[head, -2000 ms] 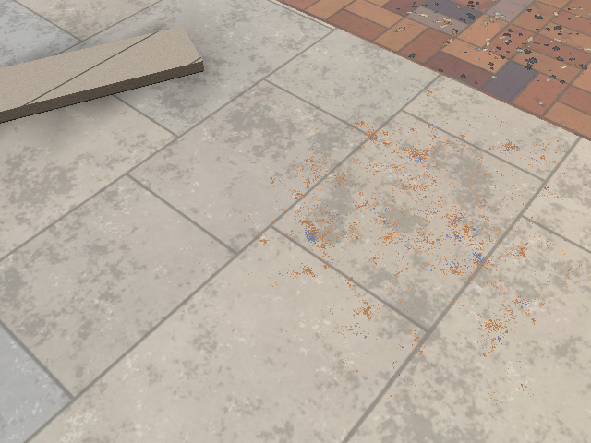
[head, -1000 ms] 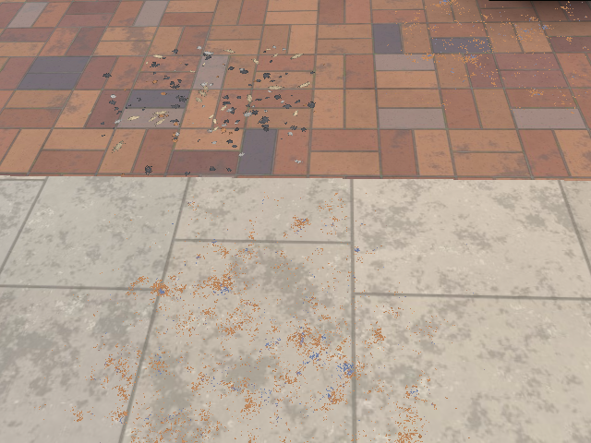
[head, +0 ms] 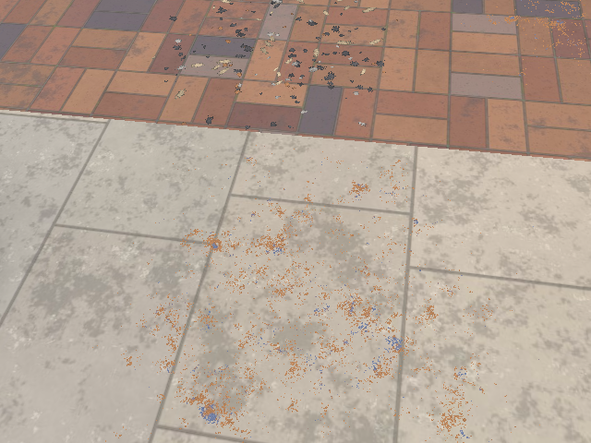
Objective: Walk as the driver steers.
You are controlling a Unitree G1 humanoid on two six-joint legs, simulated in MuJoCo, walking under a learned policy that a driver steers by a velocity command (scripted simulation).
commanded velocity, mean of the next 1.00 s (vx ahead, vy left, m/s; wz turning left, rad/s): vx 0.07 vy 0.00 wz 0.25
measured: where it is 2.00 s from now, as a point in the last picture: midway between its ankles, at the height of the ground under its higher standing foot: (263, 289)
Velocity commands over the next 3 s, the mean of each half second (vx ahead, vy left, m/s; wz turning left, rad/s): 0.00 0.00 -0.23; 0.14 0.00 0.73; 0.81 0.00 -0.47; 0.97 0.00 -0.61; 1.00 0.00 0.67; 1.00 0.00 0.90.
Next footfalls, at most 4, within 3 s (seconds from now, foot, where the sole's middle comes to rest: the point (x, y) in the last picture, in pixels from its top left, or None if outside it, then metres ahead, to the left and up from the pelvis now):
0.24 left None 0.11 0.12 -0.78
0.66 right None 0.08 -0.06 -0.78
1.22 left None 0.21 0.25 -0.78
1.70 right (280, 353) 0.64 0.13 -0.78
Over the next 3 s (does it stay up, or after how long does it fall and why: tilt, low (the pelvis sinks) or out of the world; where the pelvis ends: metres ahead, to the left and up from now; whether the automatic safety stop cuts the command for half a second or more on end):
stays up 1.68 0.16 -0.04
